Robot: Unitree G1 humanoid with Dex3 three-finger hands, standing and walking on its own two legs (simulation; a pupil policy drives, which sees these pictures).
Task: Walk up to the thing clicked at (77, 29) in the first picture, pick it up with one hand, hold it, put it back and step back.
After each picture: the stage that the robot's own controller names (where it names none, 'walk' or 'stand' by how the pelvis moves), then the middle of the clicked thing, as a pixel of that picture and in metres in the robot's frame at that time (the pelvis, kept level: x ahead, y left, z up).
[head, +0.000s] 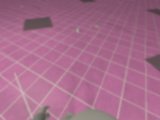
stand; (77, 30) +2.35 +0.50 -0.72
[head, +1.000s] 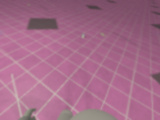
walk; (83, 35) +2.24 +0.22 -0.70
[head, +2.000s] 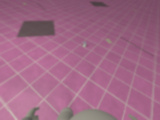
walk; (84, 44) +1.63 +0.17 -0.71
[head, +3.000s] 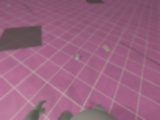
walk; (77, 56) +1.11 +0.20 -0.72
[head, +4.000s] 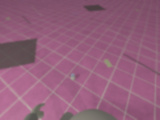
walk; (72, 76) +0.71 +0.26 -0.70
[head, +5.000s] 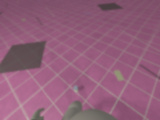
walk; (75, 88) +0.48 +0.24 -0.71
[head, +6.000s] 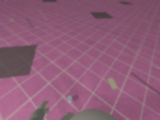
stand; (69, 99) +0.38 +0.21 -0.71
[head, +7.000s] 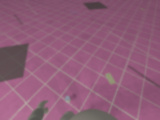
stand; (67, 99) +0.31 +0.24 -0.71
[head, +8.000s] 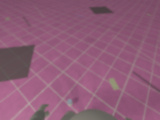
stand; (69, 102) +0.29 +0.21 -0.72
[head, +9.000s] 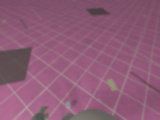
stand; (68, 104) +0.28 +0.22 -0.73
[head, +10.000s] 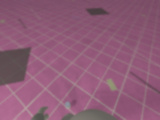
stand; (67, 105) +0.27 +0.23 -0.73
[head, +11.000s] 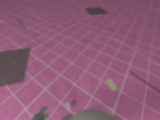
stand; (67, 105) +0.26 +0.23 -0.73
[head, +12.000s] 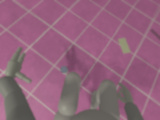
go down; (64, 70) +0.34 +0.23 -0.37
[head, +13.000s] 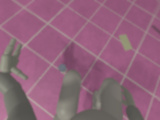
go down; (62, 68) +0.34 +0.24 -0.30
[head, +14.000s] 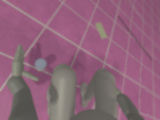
close in; (40, 65) +0.33 +0.27 -0.22
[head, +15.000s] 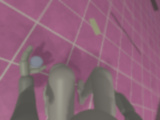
close; (35, 64) +0.33 +0.27 -0.21
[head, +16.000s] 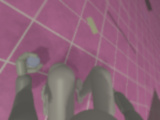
lift; (32, 63) +0.33 +0.27 -0.22
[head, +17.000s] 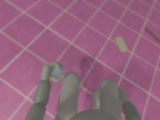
lift; (57, 72) +0.28 +0.23 -0.07
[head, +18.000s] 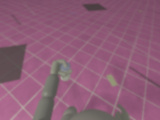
lift; (65, 71) +0.33 +0.17 +0.05
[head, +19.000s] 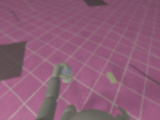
hold; (66, 74) +0.33 +0.17 +0.00
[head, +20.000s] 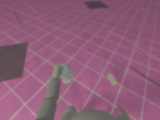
hold; (67, 74) +0.32 +0.17 +0.01
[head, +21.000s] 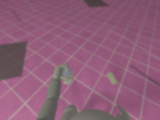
hold; (67, 75) +0.32 +0.17 -0.01
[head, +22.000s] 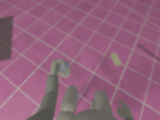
crouch; (64, 69) +0.35 +0.18 -0.06
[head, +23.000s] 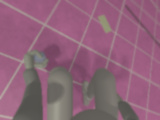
lower; (40, 60) +0.36 +0.26 -0.20
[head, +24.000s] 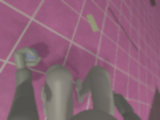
lower; (31, 58) +0.36 +0.28 -0.22
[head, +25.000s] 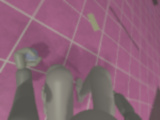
lower; (31, 58) +0.36 +0.28 -0.22
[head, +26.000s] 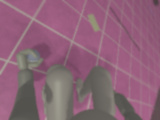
lower; (33, 59) +0.36 +0.27 -0.22
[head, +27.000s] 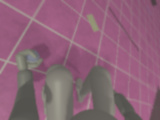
lower; (33, 59) +0.36 +0.27 -0.22
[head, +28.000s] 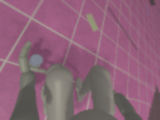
withdraw; (35, 62) +0.35 +0.25 -0.22
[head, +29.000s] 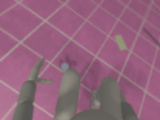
walk; (64, 67) +0.36 +0.21 -0.29
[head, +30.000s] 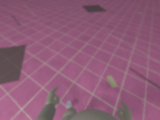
stand; (69, 104) +0.28 +0.18 -0.65
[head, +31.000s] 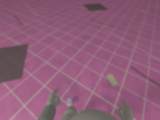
stand; (69, 101) +0.30 +0.20 -0.66
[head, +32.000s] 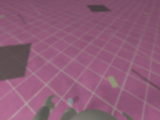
stand; (70, 101) +0.30 +0.19 -0.69
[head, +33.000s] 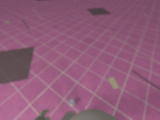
walk; (72, 102) +0.31 +0.19 -0.72
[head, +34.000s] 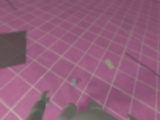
walk; (73, 82) +0.49 +0.15 -0.70
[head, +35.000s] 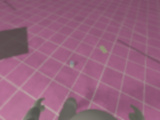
walk; (71, 64) +0.79 +0.30 -0.69
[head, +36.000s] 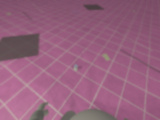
stand; (75, 67) +0.91 +0.25 -0.72
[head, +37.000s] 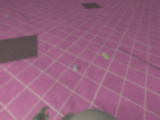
stand; (75, 67) +0.90 +0.26 -0.73
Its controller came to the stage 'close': yes
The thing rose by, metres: 0.71
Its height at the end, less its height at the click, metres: +0.00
